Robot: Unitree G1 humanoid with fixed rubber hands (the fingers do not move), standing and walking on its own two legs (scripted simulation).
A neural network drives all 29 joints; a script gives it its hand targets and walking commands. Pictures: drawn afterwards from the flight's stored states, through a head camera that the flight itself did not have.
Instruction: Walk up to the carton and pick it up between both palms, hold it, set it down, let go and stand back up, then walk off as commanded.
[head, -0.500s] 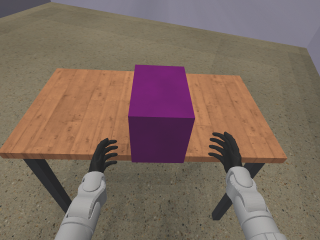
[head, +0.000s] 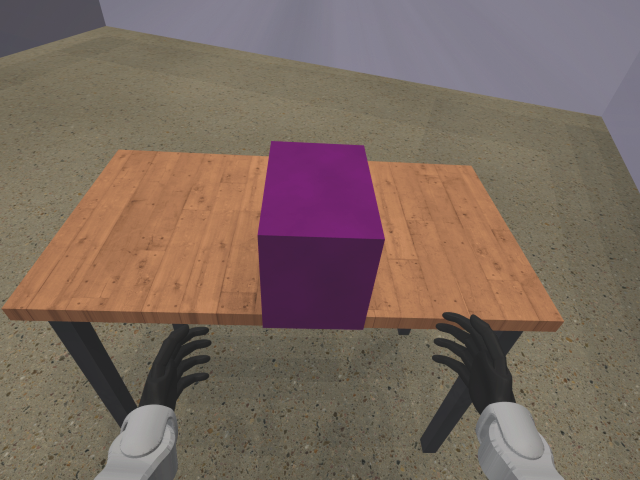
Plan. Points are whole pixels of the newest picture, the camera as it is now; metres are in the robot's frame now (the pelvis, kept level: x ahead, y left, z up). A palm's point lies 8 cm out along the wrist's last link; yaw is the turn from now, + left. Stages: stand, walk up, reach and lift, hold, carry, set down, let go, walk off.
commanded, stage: set down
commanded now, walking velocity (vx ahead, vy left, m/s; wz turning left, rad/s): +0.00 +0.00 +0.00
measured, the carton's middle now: (315, 232) +0.52 +0.00 +0.04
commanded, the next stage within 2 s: let go in 1.60 s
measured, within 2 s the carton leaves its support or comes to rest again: neither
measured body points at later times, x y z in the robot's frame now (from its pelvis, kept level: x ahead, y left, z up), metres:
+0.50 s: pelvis +0.03 +0.00 +0.00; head +0.03 +0.01 +0.45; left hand +0.25 +0.19 +0.00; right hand +0.26 -0.20 +0.03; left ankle +0.05 +0.13 -0.75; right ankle +0.05 -0.11 -0.75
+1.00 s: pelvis +0.04 +0.00 +0.00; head +0.05 +0.01 +0.45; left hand +0.22 +0.20 -0.03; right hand +0.22 -0.22 -0.02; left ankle +0.05 +0.13 -0.75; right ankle +0.05 -0.11 -0.75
